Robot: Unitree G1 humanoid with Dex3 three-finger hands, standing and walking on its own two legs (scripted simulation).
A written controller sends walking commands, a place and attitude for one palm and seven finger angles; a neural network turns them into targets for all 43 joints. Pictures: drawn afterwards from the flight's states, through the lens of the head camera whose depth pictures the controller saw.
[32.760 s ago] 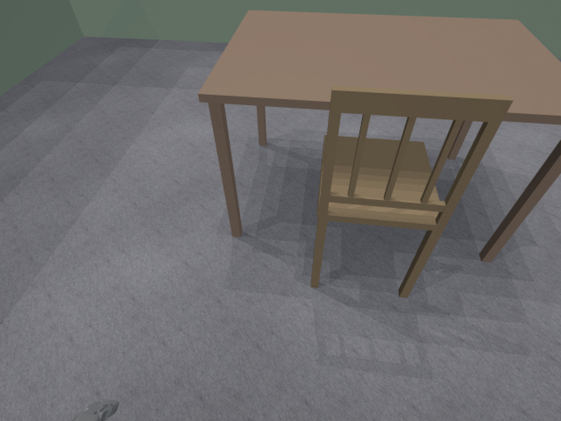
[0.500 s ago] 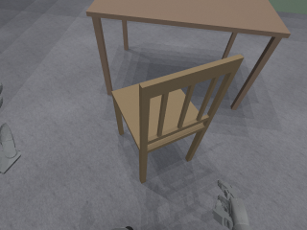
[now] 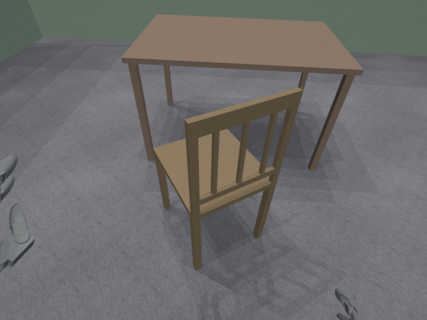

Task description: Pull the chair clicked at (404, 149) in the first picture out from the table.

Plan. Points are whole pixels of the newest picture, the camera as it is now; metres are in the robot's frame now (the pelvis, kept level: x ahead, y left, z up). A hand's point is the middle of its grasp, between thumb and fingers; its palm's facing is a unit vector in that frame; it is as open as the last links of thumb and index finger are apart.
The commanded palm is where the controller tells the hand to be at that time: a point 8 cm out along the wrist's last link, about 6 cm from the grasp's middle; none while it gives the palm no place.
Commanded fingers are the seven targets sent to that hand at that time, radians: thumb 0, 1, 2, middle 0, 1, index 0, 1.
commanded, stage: stop stepping back and stand still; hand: left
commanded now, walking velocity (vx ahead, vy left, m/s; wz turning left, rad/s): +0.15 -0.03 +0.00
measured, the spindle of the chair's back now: (242, 154) +0.66 -0.07 -0.10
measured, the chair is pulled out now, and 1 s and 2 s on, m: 0.45 0.45 0.45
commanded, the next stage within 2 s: let the arm hang, fingers relaxed in 0.84 s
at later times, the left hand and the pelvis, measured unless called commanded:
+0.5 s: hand (40, 221) +0.21 +0.26 +0.16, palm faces +0.43 -0.78 -0.46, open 7.4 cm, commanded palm +0.15 +0.30 +0.18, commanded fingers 0.00 0.90 0.90 -0.20 -0.30 -0.20 -0.30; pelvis +0.02 +0.00 +0.00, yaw +0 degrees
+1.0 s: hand (54, 232) +0.23 +0.28 +0.10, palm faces +0.31 -0.81 -0.50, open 7.4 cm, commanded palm none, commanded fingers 0.00 0.90 0.90 -0.20 -0.30 -0.20 -0.30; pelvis +0.03 +0.01 +0.00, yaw +1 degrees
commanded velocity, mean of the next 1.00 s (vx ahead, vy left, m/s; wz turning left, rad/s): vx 0.01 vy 0.00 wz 0.00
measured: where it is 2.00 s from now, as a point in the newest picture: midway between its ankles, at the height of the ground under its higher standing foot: outside the picture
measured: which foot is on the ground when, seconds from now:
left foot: down 0.00-1.00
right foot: down 0.00-1.00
